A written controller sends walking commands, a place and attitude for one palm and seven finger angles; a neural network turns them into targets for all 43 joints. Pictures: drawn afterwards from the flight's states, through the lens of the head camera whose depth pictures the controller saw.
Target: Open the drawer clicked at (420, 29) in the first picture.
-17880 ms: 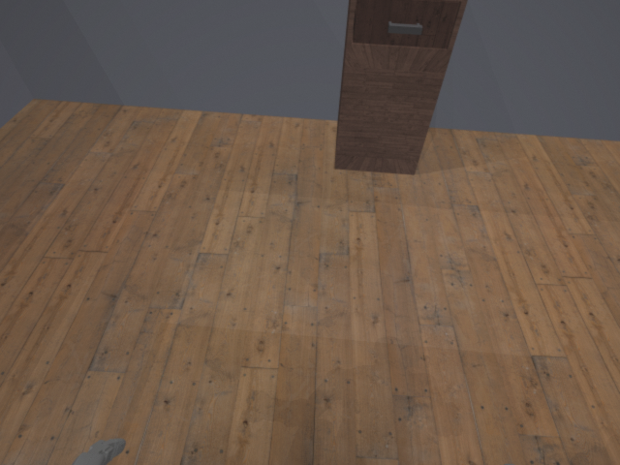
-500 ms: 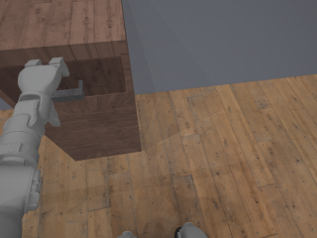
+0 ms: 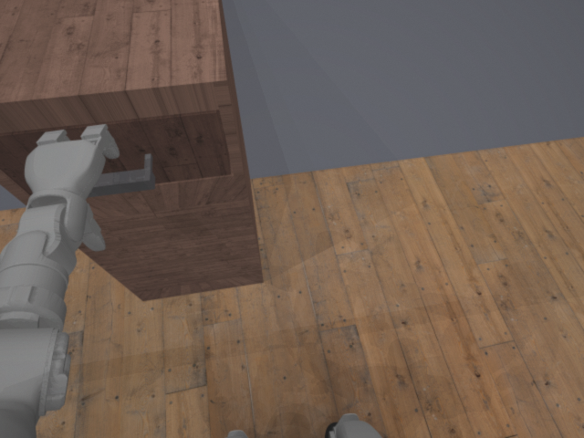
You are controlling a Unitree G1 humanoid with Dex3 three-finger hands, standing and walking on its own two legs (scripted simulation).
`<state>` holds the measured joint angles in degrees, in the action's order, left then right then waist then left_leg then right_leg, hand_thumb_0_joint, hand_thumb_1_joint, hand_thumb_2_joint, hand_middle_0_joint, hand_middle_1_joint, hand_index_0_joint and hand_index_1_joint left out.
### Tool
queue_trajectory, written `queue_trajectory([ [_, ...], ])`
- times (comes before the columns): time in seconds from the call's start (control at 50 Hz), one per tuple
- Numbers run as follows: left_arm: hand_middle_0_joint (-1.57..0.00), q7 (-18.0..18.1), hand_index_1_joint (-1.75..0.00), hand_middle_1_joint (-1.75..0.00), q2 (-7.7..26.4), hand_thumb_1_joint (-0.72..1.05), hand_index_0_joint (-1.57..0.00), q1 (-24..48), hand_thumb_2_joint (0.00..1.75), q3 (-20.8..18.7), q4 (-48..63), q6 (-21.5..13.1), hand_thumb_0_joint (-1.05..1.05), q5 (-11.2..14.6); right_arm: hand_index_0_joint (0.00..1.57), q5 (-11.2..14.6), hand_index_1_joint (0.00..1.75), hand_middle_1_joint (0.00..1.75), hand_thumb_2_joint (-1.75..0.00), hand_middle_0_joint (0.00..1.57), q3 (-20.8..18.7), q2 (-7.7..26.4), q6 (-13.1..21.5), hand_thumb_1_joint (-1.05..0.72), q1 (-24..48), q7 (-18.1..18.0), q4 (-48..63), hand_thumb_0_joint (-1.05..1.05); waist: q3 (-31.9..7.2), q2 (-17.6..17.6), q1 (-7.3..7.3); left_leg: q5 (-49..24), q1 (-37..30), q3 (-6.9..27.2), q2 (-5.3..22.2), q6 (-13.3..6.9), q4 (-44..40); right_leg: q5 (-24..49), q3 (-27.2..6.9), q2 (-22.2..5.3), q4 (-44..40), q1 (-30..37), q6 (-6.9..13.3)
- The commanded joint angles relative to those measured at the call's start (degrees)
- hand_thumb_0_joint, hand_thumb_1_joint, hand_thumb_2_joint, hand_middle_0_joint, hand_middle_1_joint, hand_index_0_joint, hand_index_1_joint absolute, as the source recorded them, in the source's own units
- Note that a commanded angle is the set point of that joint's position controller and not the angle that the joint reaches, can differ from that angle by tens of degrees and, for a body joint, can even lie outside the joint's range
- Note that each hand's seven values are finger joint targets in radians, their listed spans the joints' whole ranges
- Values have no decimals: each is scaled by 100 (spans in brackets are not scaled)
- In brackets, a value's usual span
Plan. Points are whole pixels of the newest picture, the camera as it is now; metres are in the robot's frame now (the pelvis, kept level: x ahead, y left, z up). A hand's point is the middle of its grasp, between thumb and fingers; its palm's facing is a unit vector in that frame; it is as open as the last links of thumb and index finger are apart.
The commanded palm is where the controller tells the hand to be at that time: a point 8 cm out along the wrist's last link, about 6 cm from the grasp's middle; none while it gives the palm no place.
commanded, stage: re-aim the fingers above the handle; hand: left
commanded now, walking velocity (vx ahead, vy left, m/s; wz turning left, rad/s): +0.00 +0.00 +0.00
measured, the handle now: (116, 173) +0.53 +0.28 -0.02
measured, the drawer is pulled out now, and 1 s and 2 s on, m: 0.00 0.00 0.00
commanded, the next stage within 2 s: lower the fingers behind the handle in 0.88 s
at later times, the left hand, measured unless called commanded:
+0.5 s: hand (83, 190) +0.46 +0.29 +0.03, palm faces -0.07 -0.02 -1.00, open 13.8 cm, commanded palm +0.43 +0.29 +0.09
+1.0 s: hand (93, 180) +0.47 +0.28 +0.04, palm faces -0.04 -0.03 -1.00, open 13.8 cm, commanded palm +0.45 +0.28 +0.09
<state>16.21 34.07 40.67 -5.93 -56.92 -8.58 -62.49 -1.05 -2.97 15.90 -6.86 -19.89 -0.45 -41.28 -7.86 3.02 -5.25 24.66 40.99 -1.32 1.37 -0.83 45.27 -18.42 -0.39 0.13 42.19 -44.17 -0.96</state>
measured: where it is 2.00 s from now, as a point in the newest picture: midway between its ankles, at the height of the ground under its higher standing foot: outside the picture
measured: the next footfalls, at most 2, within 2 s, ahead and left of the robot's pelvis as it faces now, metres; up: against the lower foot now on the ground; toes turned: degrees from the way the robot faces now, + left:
none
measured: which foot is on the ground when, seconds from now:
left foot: down 0.00-1.00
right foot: down 0.00-1.00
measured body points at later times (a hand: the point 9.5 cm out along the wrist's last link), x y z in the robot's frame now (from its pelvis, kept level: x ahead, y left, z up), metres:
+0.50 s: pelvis -0.01 +0.00 +0.00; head +0.10 +0.00 +0.44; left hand +0.45 +0.29 +0.09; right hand +0.03 -0.28 -0.13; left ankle -0.04 +0.11 -0.70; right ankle +0.01 -0.13 -0.70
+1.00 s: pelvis -0.01 +0.00 +0.00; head +0.10 +0.01 +0.43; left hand +0.47 +0.27 +0.09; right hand +0.01 -0.28 -0.13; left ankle -0.04 +0.11 -0.70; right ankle +0.01 -0.13 -0.70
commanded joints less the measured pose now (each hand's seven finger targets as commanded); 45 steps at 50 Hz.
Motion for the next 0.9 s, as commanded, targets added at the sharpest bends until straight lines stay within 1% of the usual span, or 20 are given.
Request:
queue_trajectory([
  [0.0, -30, 348, -120, -120, 2055, -50, -30, 2425, 30, -482, 1440, 88, 0, 21, 20, -9, 30, 30, -90, 20, -364, 953, 108, -90, -585, -111, 373, 0, -2597, 150, 115, -3028, -1159, -7, -200, -140, -334, 2363, 159, 217, -159, 1991, 243],
  [0.04, -30, 329, -120, -120, 1853, -50, -30, 2478, 30, -343, 1579, 11, 0, 67, 20, 4, 30, 30, -90, 20, -410, 925, 142, -90, -647, -147, 327, 0, -2751, 306, 39, -3264, -1513, 54, -185, -126, -317, 2369, 168, 224, -184, 1906, 230],
  [0.06, -30, 295, -120, -120, 1560, -50, -30, 2614, 30, -83, 1631, -26, 0, 95, 20, 16, 30, 30, -90, 20, -422, 899, 162, -90, -658, -164, 328, 0, -2741, 371, -73, -3247, -1677, 85, -183, -115, -308, 2253, 185, 237, -228, 1749, 220],
  [0.12, -30, 215, -120, -120, 1373, -50, -30, 2875, 30, 129, 1418, -79, 0, 151, 20, 33, 30, 30, -90, 20, -421, 882, 204, -90, -713, -223, 217, 0, -2391, 215, -227, -2863, -1679, 125, -193, -119, -357, 1972, 198, 231, -353, 1539, 208],
  [0.14, -30, 178, -120, -120, 1291, -50, -30, 2764, 30, 192, 1174, -36, 0, 153, 20, 51, 30, 30, -90, 20, -415, 881, 209, -90, -711, -236, 191, 0, -2194, 111, -220, -2725, -1606, 136, -209, -119, -385, 1857, 216, 240, -380, 1461, 224],
  [0.22, -30, 128, -120, -120, 1187, -50, -30, 2723, 30, 301, 782, 79, 0, 92, 20, 51, 30, 30, -90, 20, -357, 861, 225, -90, -683, -214, 184, 0, -1946, 337, -150, -2663, -1530, 137, -231, -81, -442, 1701, 250, 230, -390, 1299, 266],
  [0.26, -30, 100, -120, -120, 1342, -50, -30, 2664, 30, 193, 628, 145, 0, 82, 20, 46, 30, 30, -90, 20, -315, 883, 222, -90, -659, -194, 217, 0, -1893, 223, -68, -2569, -1367, 111, -240, -79, -468, 1704, 247, 220, -378, 1384, 272],
  [0.3, -30, 81, -120, -120, 1745, -50, -30, 2693, 30, -98, 577, 165, 0, 77, 20, 20, 30, 30, -90, 20, -271, 926, 189, -90, -634, -189, 246, 0, -2020, 163, 36, -2570, -1174, 81, -262, -93, -463, 1852, 209, 210, -308, 1637, 285],
  [0.34, -30, 77, -120, -120, 1741, -50, -30, 2646, 30, -53, 558, 178, 0, 28, 20, 27, 30, 30, -90, 20, -252, 903, 190, -90, -586, -192, 337, 0, -2020, 221, 44, -2527, -1084, 52, -260, -95, -453, 1858, 202, 201, -266, 1626, 273],
  [0.42, -30, 119, -120, -120, 2273, -50, -30, 2452, 30, -533, 889, 31, 0, 2, 20, -23, 30, 30, -90, 20, -260, 931, 166, -90, -565, -188, 413, 0, -2625, 276, 236, -2965, -1088, 33, -260, -107, -328, 2257, 144, 196, -78, 1965, 262],
  [0.46, -30, 154, -120, -120, 1958, -50, -30, 2490, 30, -346, 1068, -43, 0, 1, 20, -32, 30, 30, -90, 20, -314, 898, 198, -90, -582, -185, 414, 0, -2614, 407, 152, -3178, -1249, 30, -218, -91, -266, 2280, 171, 209, -75, 1774, 249],
  [0.54, -30, 203, -120, -120, 1695, -50, -30, 2378, 30, -243, 1307, -117, 0, 80, 20, -33, 30, 30, -90, 20, -399, 905, 203, -90, -703, -148, 343, 0, -2817, 353, 74, -3549, -1567, 101, -154, -67, -196, 2283, 198, 247, -97, 1652, 229],
  [0.6, -30, 182, -120, -120, 1614, -50, -30, 2357, 30, -215, 1221, -73, 0, 167, 20, -21, 30, 30, -90, 20, -416, 931, 188, -90, -725, -151, 259, 0, -2589, 186, 15, -3389, -1488, 97, -156, -82, -248, 2241, 201, 248, -178, 1638, 230],
  [0.64, -30, 154, -120, -120, 1659, -50, -30, 2438, 30, -145, 919, 13, 0, 144, 20, 21, 30, 30, -90, 20, -389, 956, 174, -90, -736, -158, 173, 0, -2186, 56, -47, -2839, -1255, 104, -179, -87, -351, 1961, 220, 246, -248, 1531, 229],
  [0.66, -30, 154, -120, -120, 1519, -50, -30, 2630, 30, 1, 1039, -3, 0, 133, 20, 27, 30, 30, -90, 20, -386, 931, 193, -90, -732, -163, 208, 0, -2202, 146, -69, -2723, -1277, 105, -191, -97, -394, 1863, 219, 241, -287, 1511, 238],
  [0.68, -30, 151, -120, -120, 1678, -50, -30, 2560, 30, -118, 911, 21, 0, 108, 20, 32, 30, 30, -90, 20, -379, 954, 187, -90, -728, -167, 163, 0, -2126, 153, -30, -2634, -1272, 116, -191, -95, -418, 1759, 224, 242, -298, 1481, 257],
  [0.74, -30, 153, -120, -120, 1630, -50, -30, 2874, 30, 28, 854, 10, 0, 26, 20, 37, 30, 30, -90, 20, -356, 938, 205, -90, -740, -198, 153, 0, -2058, 284, -117, -2457, -1293, 147, -205, -86, -417, 1554, 220, 246, -316, 1290, 272],
  [0.8, -30, 171, -120, -120, 1381, -50, -30, 3159, 30, 223, 855, -25, 0, 8, 20, 26, 30, 30, -90, 20, -358, 912, 264, -90, -780, -206, 175, 0, -2064, 357, -206, -2482, -1454, 210, -187, -62, -406, 1411, 264, 261, -323, 1086, 288],
  [0.86, -30, 229, -120, -120, 1612, -50, -30, 3211, 30, 45, 738, 14, 0, 24, 20, -3, 30, 30, -90, 20, -324, 931, 284, -90, -793, -197, 183, 0, -2269, 396, -156, -2517, -1409, 190, -206, -65, -350, 1481, 253, 254, -234, 1150, 273],
  [0.88, -30, 247, -120, -120, 1883, -50, -30, 3152, 30, -178, 689, 42, 0, 22, 20, -18, 30, 30, -90, 20, -307, 953, 278, -90, -809, -192, 166, 0, -2366, 357, -76, -2626, -1337, 187, -209, -62, -327, 1618, 241, 247, -171, 1273, 276],
])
